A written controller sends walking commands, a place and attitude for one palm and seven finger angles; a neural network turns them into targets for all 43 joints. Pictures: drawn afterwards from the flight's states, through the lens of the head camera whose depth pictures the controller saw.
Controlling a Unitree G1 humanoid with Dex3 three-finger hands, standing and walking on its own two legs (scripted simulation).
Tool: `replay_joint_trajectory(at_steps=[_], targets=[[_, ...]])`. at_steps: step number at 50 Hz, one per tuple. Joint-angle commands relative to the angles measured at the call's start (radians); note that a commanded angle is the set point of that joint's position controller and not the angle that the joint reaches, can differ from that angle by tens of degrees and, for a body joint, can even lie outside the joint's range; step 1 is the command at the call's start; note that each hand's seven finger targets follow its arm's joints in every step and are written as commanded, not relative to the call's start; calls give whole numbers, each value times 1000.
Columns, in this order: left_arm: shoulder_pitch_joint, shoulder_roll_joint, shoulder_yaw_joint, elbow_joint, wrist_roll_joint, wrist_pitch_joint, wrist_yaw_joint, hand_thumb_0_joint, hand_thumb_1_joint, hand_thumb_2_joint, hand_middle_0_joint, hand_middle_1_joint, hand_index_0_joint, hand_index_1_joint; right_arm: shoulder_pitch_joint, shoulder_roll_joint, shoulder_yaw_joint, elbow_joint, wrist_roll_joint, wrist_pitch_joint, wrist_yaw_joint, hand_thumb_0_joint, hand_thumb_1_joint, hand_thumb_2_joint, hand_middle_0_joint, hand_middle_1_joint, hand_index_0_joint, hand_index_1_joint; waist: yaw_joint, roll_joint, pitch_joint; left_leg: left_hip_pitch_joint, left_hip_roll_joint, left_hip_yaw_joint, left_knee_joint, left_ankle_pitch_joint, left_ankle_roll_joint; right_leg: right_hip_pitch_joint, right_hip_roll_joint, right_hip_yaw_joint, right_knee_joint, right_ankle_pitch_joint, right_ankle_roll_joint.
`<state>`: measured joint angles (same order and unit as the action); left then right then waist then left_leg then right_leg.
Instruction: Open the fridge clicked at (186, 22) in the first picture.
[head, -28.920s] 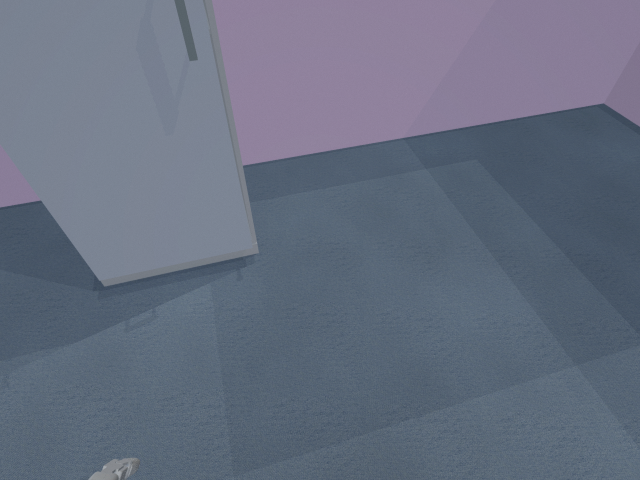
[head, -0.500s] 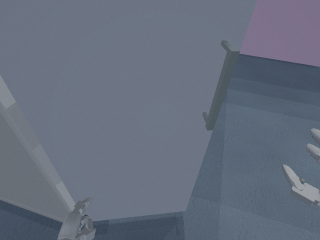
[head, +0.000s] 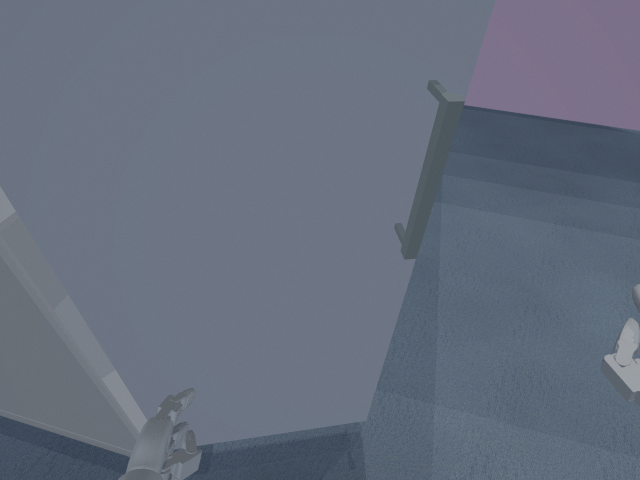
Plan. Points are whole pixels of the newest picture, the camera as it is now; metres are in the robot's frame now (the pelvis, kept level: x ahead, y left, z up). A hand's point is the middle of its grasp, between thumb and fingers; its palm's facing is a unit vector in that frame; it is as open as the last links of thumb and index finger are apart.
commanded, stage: step back with the hand held close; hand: right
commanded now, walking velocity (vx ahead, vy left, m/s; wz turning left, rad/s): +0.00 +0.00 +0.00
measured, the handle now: (421, 179) +0.43 -0.14 +0.20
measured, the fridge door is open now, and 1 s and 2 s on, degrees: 67 67 67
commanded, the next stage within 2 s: stop stepping back and stand still in 1.32 s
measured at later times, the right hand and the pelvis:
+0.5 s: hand (619, 383) +0.17 -0.27 +0.15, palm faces +0.36 +0.81 -0.47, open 7.4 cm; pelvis -0.04 -0.02 -0.01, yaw +1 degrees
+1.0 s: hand out of the picture +0.07 -0.31 +0.16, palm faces +0.52 +0.73 -0.45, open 7.4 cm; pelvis -0.11 -0.02 -0.02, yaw -5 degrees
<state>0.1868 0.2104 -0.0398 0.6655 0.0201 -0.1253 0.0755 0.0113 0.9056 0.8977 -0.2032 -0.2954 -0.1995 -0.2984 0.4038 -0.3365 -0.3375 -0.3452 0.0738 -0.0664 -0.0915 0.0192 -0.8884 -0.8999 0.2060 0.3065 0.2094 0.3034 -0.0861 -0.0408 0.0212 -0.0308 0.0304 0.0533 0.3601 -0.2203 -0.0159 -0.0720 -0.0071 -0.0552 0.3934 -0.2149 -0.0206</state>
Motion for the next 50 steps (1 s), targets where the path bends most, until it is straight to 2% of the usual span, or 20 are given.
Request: replay_joint_trajectory(at_steps=[1, 5, 6, 8, 13, 15, 18, 19, 25, 29, 33, 37, 38, 41, 43, 45, 46, 48, 49, 50], targets=[[-144, 125, 51, -163, 1, -55, 16, 0, 900, 900, -200, -300, -200, -300, -121, -188, -107, -221, -2, -65, -17, 0, -900, -900, 200, 300, 200, 300, 3, -27, -43, -51, -28, -12, -61, 104, 30, 4, -8, 42, -72, 131, 0], [-146, 125, 52, -164, 0, -57, 17, 0, 900, 900, -200, -300, -200, -300, -146, -183, -95, -235, -2, -69, -16, 0, -900, -900, 200, 300, 200, 300, 8, -25, -44, -55, -25, -16, -66, 100, 29, 6, -4, 40, -69, 125, -3], [-155, 143, 45, -217, -15, -36, 11, 0, 900, 900, -200, -300, -200, -300, -295, -338, -234, -338, -16, -124, -32, 0, -900, -900, 200, 300, 200, 300, 41, -19, 21, -144, 16, -92, -110, 130, 25, -92, -23, 52, -30, 50, -22], [-134, 130, 51, -196, -5, -9, 10, 0, 900, 900, -200, -300, -200, -300, -78, -204, -139, -194, -18, -128, -21, 0, -900, -900, 200, 300, 200, 300, 49, 69, 1, -189, 47, -98, -111, 139, 30, -86, -19, 57, 14, 74, -22], [-105, 141, 76, -241, -7, 28, 12, 0, 900, 900, -200, -300, -200, -300, 37, -213, -154, -270, -21, -149, -28, 0, -900, -900, 200, 300, 200, 300, 53, -24, -169, -135, 42, -64, 16, 325, 13, -55, -51, 51, 31, 316, -19], [-100, 139, 79, -254, -10, 38, 15, 0, 900, 900, -200, -300, -200, -300, 76, -232, -179, -282, -16, -150, -33, 0, -900, -900, 200, 300, 200, 300, 53, 2, -199, -122, 37, -55, 50, 366, 8, -60, -62, 57, 38, 373, -19], [-96, 138, 85, -275, -16, 53, 18, 0, 900, 900, -200, -300, -200, -300, 90, -251, -200, -311, -12, -155, -40, 0, -900, -900, 200, 300, 200, 300, 56, 26, -202, -122, 34, -65, 75, 371, 4, -102, -69, 63, 41, 352, -21], [-102, 142, 86, -278, -14, 54, 22, 0, 900, 900, -200, -300, -200, -300, 87, -266, -212, -326, -14, -157, -43, 0, -900, -900, 200, 300, 200, 300, 55, -1, -203, -111, 34, -64, 87, 365, 6, -124, -71, 71, 34, 341, -22], [-87, 147, 88, -289, -19, 38, 26, 0, 900, 900, -200, -300, -200, -300, 93, -252, -216, -341, -21, -179, -52, 0, -900, -900, 200, 300, 200, 300, 58, -42, -153, -76, 5, -76, 139, 207, 1, -302, -100, 111, -27, 79, -45], [-83, 159, 92, -290, -19, 15, 26, 0, 900, 900, -200, -300, -200, -300, 58, -241, -215, -327, -39, -199, -55, 0, -900, -900, 200, 300, 200, 300, 64, -57, -82, -49, 0, -100, 162, 32, 5, -500, -114, 152, -80, -297, -72], [-54, 156, 95, -276, -17, -9, 21, 0, 900, 900, -200, -300, -200, -300, 23, -228, -200, -325, -53, -222, -62, 0, -900, -900, 200, 300, 200, 300, 74, -5, -45, -179, 27, -149, 78, -199, 26, -501, -89, 151, -10, -412, -64], [-44, 149, 90, -258, -10, -36, 22, 0, 900, 900, -200, -300, -200, -300, 26, -246, -215, -357, -54, -247, -74, 0, -900, -900, 200, 300, 200, 300, 75, -23, -81, -224, 19, -148, 85, -176, 31, -434, -89, 180, -11, -364, -60], [-43, 151, 90, -256, -10, -40, 22, 0, 900, 900, -200, -300, -200, -300, 25, -239, -214, -357, -56, -251, -74, 0, -900, -900, 200, 300, 200, 300, 76, -31, -84, -202, 6, -139, 108, -165, 26, -455, -98, 192, -30, -387, -63], [-51, 160, 94, -256, -12, -59, 24, 0, 900, 900, -200, -300, -200, -300, 25, -243, -238, -367, -69, -267, -72, 0, -900, -900, 200, 300, 200, 300, 69, -147, -113, -39, -69, -89, 302, -29, 5, -587, -174, 280, -160, -497, -97], [-49, 158, 98, -254, -11, -64, 21, 0, 900, 900, -200, -300, -200, -300, 34, -239, -247, -346, -72, -268, -67, 0, -900, -900, 200, 300, 200, 300, 64, -163, -118, 21, -90, -84, 385, 11, 2, -651, -210, 298, -174, -523, -115], [-54, 156, 103, -250, -9, -66, 17, 0, 900, 900, -200, -300, -200, -300, 49, -235, -250, -323, -72, -270, -57, 0, -900, -900, 200, 300, 200, 300, 65, -129, -76, 15, -87, -119, 349, -31, 10, -696, -206, 277, -136, -539, -116], [-47, 149, 103, -249, -8, -64, 12, 0, 900, 900, -200, -300, -200, -300, 54, -237, -243, -321, -62, -271, -53, 0, -900, -900, 200, 300, 200, 300, 70, -69, -45, -82, -61, -166, 255, -23, 38, -626, -161, 245, -71, -450, -90], [-49, 126, 99, -232, -8, -61, 2, 0, 900, 900, -200, -300, -200, -300, 29, -243, -214, -339, -44, -278, -50, 0, -900, -900, 200, 300, 200, 300, 81, 84, -63, -346, 55, -321, 37, -59, 93, -366, -52, 124, 135, -252, -19], [-40, 121, 104, -212, -9, -58, 1, 0, 900, 900, -200, -300, -200, -300, -8, -258, -209, -368, -45, -278, -53, 0, -900, -900, 200, 300, 200, 300, 83, 159, -109, -431, 122, -377, -27, -72, 115, -244, -23, 85, 256, -187, 4], [-34, 114, 103, -199, -9, -52, 0, 0, 900, 900, -200, -300, -200, -300, -8, -257, -198, -358, -44, -274, -59, 0, -900, -900, 200, 300, 200, 300, 87, 194, -119, -494, 181, -410, -63, -41, 139, -176, -6, 68, 349, -143, 15]])
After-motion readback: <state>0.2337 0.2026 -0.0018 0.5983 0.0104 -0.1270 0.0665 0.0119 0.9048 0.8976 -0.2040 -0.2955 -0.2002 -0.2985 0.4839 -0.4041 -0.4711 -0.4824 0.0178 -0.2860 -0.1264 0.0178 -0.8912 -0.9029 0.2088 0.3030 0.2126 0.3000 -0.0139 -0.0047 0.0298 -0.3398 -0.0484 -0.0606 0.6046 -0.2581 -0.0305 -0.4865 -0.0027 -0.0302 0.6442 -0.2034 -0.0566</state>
